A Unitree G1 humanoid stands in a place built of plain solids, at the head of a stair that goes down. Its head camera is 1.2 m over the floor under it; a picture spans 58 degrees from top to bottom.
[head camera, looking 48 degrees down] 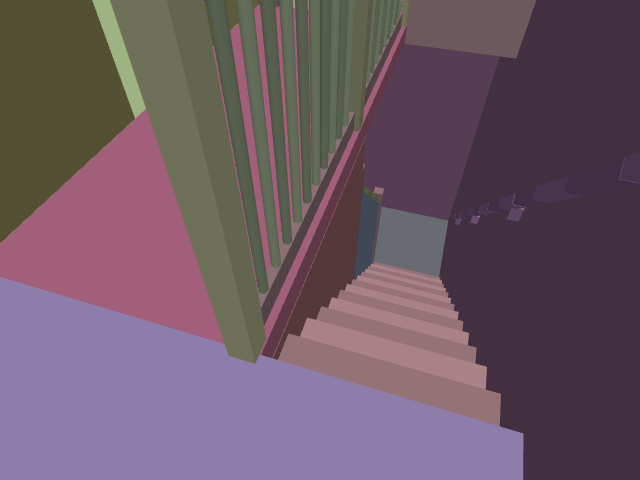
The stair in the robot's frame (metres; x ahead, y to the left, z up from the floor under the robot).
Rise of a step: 0.20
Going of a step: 0.20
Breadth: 0.75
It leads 17 degrees to the right of straight ahead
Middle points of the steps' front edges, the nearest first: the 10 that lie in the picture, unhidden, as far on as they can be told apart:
0.50 -0.18 0.00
0.69 -0.24 -0.20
0.88 -0.30 -0.40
1.07 -0.36 -0.60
1.26 -0.42 -0.80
1.45 -0.48 -1.00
1.64 -0.54 -1.20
1.84 -0.60 -1.40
2.03 -0.66 -1.60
2.22 -0.72 -1.80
